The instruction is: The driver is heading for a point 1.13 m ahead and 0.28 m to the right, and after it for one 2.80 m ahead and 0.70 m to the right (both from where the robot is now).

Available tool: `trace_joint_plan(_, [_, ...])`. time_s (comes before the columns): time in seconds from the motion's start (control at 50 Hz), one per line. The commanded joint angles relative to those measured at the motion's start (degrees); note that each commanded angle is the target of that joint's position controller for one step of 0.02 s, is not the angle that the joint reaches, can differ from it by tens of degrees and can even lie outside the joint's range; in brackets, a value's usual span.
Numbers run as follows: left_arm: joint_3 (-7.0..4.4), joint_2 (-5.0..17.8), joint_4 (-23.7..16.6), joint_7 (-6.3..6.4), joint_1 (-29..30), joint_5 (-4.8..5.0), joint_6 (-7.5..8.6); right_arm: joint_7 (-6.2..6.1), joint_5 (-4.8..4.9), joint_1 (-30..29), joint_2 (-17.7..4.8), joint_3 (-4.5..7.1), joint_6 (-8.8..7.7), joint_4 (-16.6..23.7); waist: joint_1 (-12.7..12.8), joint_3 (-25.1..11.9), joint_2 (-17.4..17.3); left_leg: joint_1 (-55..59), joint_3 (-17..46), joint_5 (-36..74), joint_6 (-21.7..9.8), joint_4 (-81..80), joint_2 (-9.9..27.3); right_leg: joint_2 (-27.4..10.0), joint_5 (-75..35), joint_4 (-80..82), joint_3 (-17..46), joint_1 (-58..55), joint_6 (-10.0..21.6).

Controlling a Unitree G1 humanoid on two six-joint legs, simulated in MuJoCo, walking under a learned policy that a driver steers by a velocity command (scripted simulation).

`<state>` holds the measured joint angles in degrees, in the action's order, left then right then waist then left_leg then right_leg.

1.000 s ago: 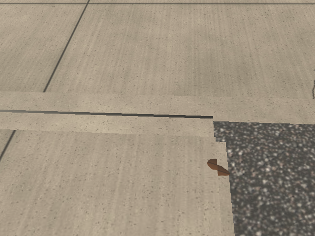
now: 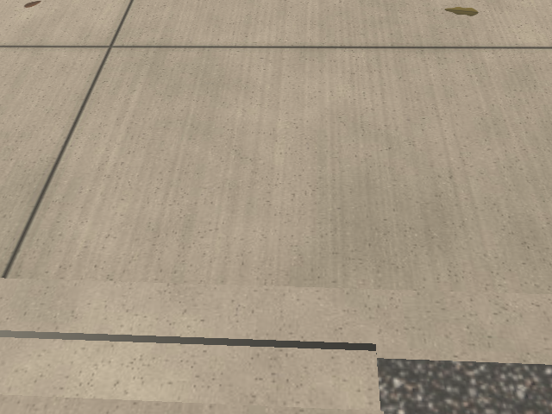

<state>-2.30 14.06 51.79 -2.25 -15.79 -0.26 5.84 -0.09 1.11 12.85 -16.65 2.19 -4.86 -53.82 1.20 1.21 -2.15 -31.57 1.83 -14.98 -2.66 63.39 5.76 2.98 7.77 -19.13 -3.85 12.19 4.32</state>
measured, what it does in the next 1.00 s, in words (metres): goes down: left foot, then right foot 0.04 m lower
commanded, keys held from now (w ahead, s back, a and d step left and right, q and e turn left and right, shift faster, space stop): w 0.74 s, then w+e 0.26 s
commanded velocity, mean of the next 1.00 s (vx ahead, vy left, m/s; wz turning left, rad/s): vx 0.50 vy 0.00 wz -0.06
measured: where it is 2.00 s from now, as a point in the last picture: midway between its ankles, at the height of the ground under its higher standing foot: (355, 239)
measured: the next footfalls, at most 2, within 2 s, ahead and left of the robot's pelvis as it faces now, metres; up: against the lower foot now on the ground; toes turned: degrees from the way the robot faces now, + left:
left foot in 0.34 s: +0.38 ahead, +0.15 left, +0.00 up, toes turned +2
right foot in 0.96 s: +0.69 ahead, -0.10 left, -0.04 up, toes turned -5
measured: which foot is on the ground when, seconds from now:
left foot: up 0.00-0.32, down 0.34-0.96, up 0.98-1.00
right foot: down 0.00-0.36, up 0.38-0.94, down 0.96-1.00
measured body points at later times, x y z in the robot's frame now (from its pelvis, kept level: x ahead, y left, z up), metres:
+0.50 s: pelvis +0.28 +0.06 -0.01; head +0.31 +0.07 +0.44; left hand +0.33 +0.34 -0.15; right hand +0.40 -0.20 -0.12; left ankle +0.34 +0.14 -0.75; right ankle +0.20 -0.08 -0.66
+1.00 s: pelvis +0.57 -0.01 -0.06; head +0.60 -0.03 +0.39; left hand +0.78 +0.22 -0.16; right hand +0.52 -0.29 -0.20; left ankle +0.36 +0.14 -0.70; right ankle +0.65 -0.10 -0.79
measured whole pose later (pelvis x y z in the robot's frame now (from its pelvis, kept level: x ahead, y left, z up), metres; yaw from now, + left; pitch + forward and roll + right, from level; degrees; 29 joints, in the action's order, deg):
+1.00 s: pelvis +0.57 -0.01 -0.06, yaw -6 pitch +3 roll +2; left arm -3.5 15.4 47.1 -3.3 -4.2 1.5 4.7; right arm -0.7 -0.3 20.0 -16.6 3.8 -3.8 -57.2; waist -3.1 1.7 0.7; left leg -5.9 -3.5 -34.5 0.6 54.7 1.7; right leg 1.2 8.7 -32.2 -0.2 26.3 4.2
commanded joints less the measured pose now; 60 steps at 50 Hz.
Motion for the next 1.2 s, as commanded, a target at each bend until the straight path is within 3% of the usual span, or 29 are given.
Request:
trace_joint_plan(0.02, [-1.56, 7.66, -2.32, 0.51, 0.67, -0.02, 1.18, -0.35, -0.59, 1.60, -2.76, 0.84, 0.67, 2.54, -2.17, -0.36, 5.30, -6.28, 1.59, 7.05, 1.27, -4.21, 3.02, -15.22, -8.92, 13.02, 12.84, -2.65, 9.36])
trace_joint_plan(0.14, [-1.57, 8.84, 0.46, 2.07, -4.87, 0.75, 0.30, 0.46, -0.64, -11.22, -1.08, 0.29, -0.44, 6.57, 1.33, 2.38, 5.30, -5.73, -1.31, 22.33, 2.17, -25.50, 0.55, -12.87, -8.23, 14.39, 7.15, -4.57, 7.01])
trace_joint_plan(0.24, [-2.06, 9.67, 3.41, 2.40, -8.93, 1.30, -1.10, 2.02, -0.05, -18.33, -1.79, 0.00, -1.35, 9.79, 2.80, 4.29, 4.94, -7.49, -0.96, 18.88, 0.71, -33.85, -0.90, -16.54, -10.76, 10.67, 7.61, -14.62, 6.79])
trace_joint_plan(0.3, [-2.65, 10.61, 3.56, 2.62, -7.39, 1.13, -2.05, 2.76, 0.16, -15.02, -4.22, 0.87, -1.87, 9.65, -0.20, 1.64, 6.26, -0.94, -1.97, 12.55, -1.26, -35.42, -2.71, -18.03, -21.32, 4.92, 7.82, -18.13, 5.43])
trace_joint_plan(0.34, [-2.17, 9.44, 2.77, 2.75, -5.74, 0.46, -2.84, 2.27, -0.07, -0.15, -8.52, 3.31, -1.67, 5.14, -7.06, -7.53, 5.75, 19.18, -3.77, 13.33, -4.23, -35.36, -4.78, -13.66, -32.53, -11.95, 4.64, -14.32, 2.92])
trace_joint_plan(0.36, [-1.13, 7.44, 1.21, 3.01, -7.03, -0.55, -2.86, 1.78, -0.71, 9.50, -12.59, 4.37, -1.49, 3.36, -9.45, -16.12, -1.33, 35.81, 8.88, 13.41, -8.00, -34.21, 5.79, -9.63, -15.84, -29.87, 2.01, -2.82, 1.07])
trace_joint_plan(0.38, [0.88, -0.38, 1.44, 2.17, -14.28, -0.21, -1.49, 2.08, -0.73, 11.44, -14.84, 4.83, -1.08, 2.44, -5.08, -22.03, -16.60, 53.73, 35.44, 0.14, -17.45, -41.26, 16.01, 1.32, 21.82, -48.03, 4.10, 20.70, -2.43])
trace_joint_plan(0.4, [-0.41, 6.26, 1.67, 2.04, -10.56, 1.13, -0.11, 2.19, -0.10, 9.78, -9.06, 3.17, -1.16, 3.15, -7.05, -19.60, -10.17, 52.28, 37.52, -5.70, -15.32, -45.47, 14.78, -1.29, 25.81, -54.06, 11.56, 27.03, -1.25])
trace_joint_plan(0.42, [-1.44, 9.63, 0.05, 1.98, -5.25, 2.65, 0.70, 2.00, -0.18, 5.41, -7.03, 2.57, -1.35, 4.03, -6.40, -11.86, -7.13, 44.90, 28.88, -2.07, -12.74, -46.58, 13.26, -3.99, 20.65, -54.42, 10.77, 29.75, -0.46])
trace_joint_plan(0.44, [-1.46, 9.41, -0.43, 2.46, -2.68, 2.53, 0.88, 1.98, -0.58, 1.23, -6.41, 2.33, -1.43, 4.96, -4.60, -7.96, -1.95, 36.97, 22.80, 5.04, -11.58, -47.82, 11.58, -7.08, 15.33, -52.55, 9.01, 27.70, -0.73])
trace_joint_plan(0.46, [-1.87, 9.00, -0.58, 2.85, -1.12, 1.57, 0.64, 2.12, -0.99, -1.26, -4.99, 2.01, -1.49, 5.24, -3.28, -4.84, -0.22, 30.33, 18.01, 11.11, -11.15, -49.32, 9.75, -8.96, 12.13, -49.39, 8.48, 25.62, -1.21])
trace_joint_plan(0.48, [-1.97, 7.96, -0.47, 2.91, -2.22, 1.26, 0.02, 2.19, -1.56, -2.22, -3.89, 1.66, -1.68, 5.11, -1.46, -4.61, -1.54, 26.44, 14.76, 13.79, -10.64, -50.79, 8.31, -10.56, 9.85, -47.09, 8.91, 21.97, -1.39])
trace_joint_plan(0.52, [-1.74, 5.48, -0.31, 2.90, -3.07, 1.24, -1.24, 2.28, -1.35, -1.57, -3.80, 1.73, -1.88, 4.32, -0.35, -3.55, -1.69, 22.83, 11.58, 14.79, -11.31, -53.68, 7.18, -11.43, 8.74, -42.84, 8.33, 19.72, -2.13])
trace_joint_plan(0.62, [-2.00, 5.06, -3.19, 2.74, 4.89, 0.51, -1.59, 0.60, -0.98, 2.53, -7.46, 2.86, -1.54, 2.29, -1.78, -1.01, 0.10, 24.14, 6.57, 17.40, -11.59, -57.01, 6.37, -12.00, -6.28, -29.31, 7.64, 25.43, -4.20])
trace_joint_plan(0.72, [-1.85, 4.27, -5.51, 1.41, 13.03, 0.79, -0.23, -0.32, -0.05, 6.67, -6.16, 2.37, -1.10, -0.26, -4.15, 1.96, -0.24, 25.67, 1.04, 15.61, -8.64, -54.29, 3.49, -10.41, -20.86, -14.57, 6.68, 25.43, -3.58])
trace_joint_plan(0.8, [-1.17, 3.91, -7.77, -0.38, 18.66, 1.50, -0.19, -0.96, -0.08, 8.91, -7.17, 2.86, -0.25, -1.73, -6.13, 3.69, 0.10, 29.54, 0.35, 11.60, -8.03, -49.49, 6.48, -9.21, -21.33, -8.27, 6.75, 25.07, -2.74])
trace_joint_plan(0.88, [-0.89, 4.65, -9.36, -1.64, 19.57, 2.18, -0.56, -1.39, -0.41, 9.68, -8.34, 3.77, 0.64, -2.35, -5.77, 4.09, 0.11, 35.25, -0.19, 17.76, -6.04, -43.13, 9.78, -7.93, -11.05, -7.20, 7.06, 24.93, -0.48])
trace_joint_plan(0.92, [-2.15, 7.20, -8.03, -1.56, 12.79, 1.92, -0.66, -1.22, -0.50, 8.39, -9.26, 4.18, 1.20, -1.96, -2.19, 0.14, -0.08, 36.68, -2.05, 33.31, -4.61, -33.52, 8.91, -5.09, -5.27, -7.22, 3.95, 15.75, 1.48])
trace_joint_plan(0.94, [-3.39, 9.01, -5.60, -1.12, 5.03, 1.70, -0.76, -1.03, -0.40, 7.46, -8.84, 3.91, 1.66, -1.48, 1.83, -4.85, 1.30, 35.25, -4.83, 38.94, -3.09, -23.40, 6.43, -2.55, -6.63, -5.86, 1.20, 5.09, 2.91])
trace_joint_plan(0.96, [-4.73, 12.26, -3.13, -0.67, -4.14, 1.17, -1.08, -1.17, -1.38, 7.79, -7.02, 3.15, 1.47, -0.48, 4.70, -10.58, 4.18, 22.43, -6.86, 28.74, -1.24, -7.82, 4.31, -7.19, -11.63, -10.89, 7.21, -12.09, 5.29])
trace_joint_plan(0.98, [-5.06, 16.32, -2.72, -0.39, -5.92, 1.67, -1.66, -0.55, -3.91, 14.48, -0.23, 1.28, -0.01, 0.04, -0.58, -14.99, 19.72, 2.63, -7.32, -16.43, 1.76, 11.53, -4.08, -16.42, -21.08, -16.39, 24.71, -28.17, 11.04])
trace_joint_plan(1.0, [-5.06, 15.43, -1.83, -0.94, -11.51, 2.40, -1.76, 0.17, -0.73, 14.50, -2.22, 0.76, -2.29, 1.66, 2.83, -22.98, 20.16, -11.48, -0.50, -21.50, 3.68, 21.09, -9.26, -23.84, -3.37, -3.46, 47.84, -39.26, 20.53])
trace_joint_plan(1.02, [-4.60, 12.61, -2.18, -0.63, -10.79, 2.28, -1.79, -0.01, 1.73, 6.17, -5.90, 1.65, -3.77, 3.69, 4.99, -16.86, 12.22, -17.57, 2.78, -17.35, 2.59, 19.52, -5.36, -22.15, 0.86, -0.07, 45.16, -37.11, 17.74])
trace_joint_plan(1.04, [-4.10, 10.79, -3.95, -0.18, -5.24, 1.81, -1.52, -0.38, 1.52, 0.22, -7.10, 1.65, -4.20, 5.64, 4.49, -10.48, 7.34, -17.87, 2.26, -12.33, 1.96, 16.31, -3.36, -19.68, -3.29, 0.81, 38.66, -29.35, 15.16])
trace_joint_plan(1.06, [-3.58, 9.74, -5.84, -0.24, -0.39, 0.64, -1.01, -0.85, 0.10, -1.26, -7.41, 2.00, -4.08, 5.35, 2.15, -6.96, 1.23, -14.25, 2.57, -8.07, 1.83, 12.03, -1.39, -17.87, -10.29, 1.52, 34.01, -20.38, 13.78])
trace_joint_plan(1.08, [-3.55, 9.70, -6.93, -0.13, 2.42, 0.05, -0.65, -1.08, -1.10, -0.58, -7.19, 2.39, -3.62, 5.70, -0.26, -6.57, 1.68, -9.85, 3.52, -6.30, 2.24, 8.22, -0.05, -17.35, -17.33, 1.68, 32.24, -14.63, 13.99])
trace_joint_plan(1.12, [-3.12, 8.15, -7.20, 0.19, 3.14, 0.43, -0.37, -0.99, -1.77, 0.63, -6.42, 2.94, -2.59, 5.88, -2.47, -5.21, 3.82, -5.08, 3.91, -3.64, 2.96, 0.09, 0.99, -14.46, -23.10, 3.10, 27.15, -8.64, 12.74])
trace_joint_plan(1.14, [-3.29, 8.63, -6.84, 0.77, 2.32, 1.11, -0.46, -1.19, -1.97, -0.77, -5.17, 2.84, -2.18, 6.63, -2.51, -3.68, 3.39, -4.11, 3.05, -1.11, 3.94, -6.02, 0.75, -12.90, -24.08, 4.19, 23.91, -5.33, 12.21])
trace_joint_plan(1.2, [-4.06, 10.88, -6.01, 2.62, -0.71, 1.21, -1.26, -1.01, -2.36, -8.07, -2.80, 2.22, -1.76, 9.82, -0.81, -2.34, 4.97, -1.14, 0.73, 10.55, 5.53, -20.29, -2.51, -9.14, -27.85, 4.63, 19.16, -0.83, 10.26])
Velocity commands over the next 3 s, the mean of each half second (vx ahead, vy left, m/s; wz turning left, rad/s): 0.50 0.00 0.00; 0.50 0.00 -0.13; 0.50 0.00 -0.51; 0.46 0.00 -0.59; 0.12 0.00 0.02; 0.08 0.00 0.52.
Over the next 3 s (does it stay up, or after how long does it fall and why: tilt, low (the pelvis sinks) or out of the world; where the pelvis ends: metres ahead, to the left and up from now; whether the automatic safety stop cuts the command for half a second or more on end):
stays up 1.25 -0.28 -0.09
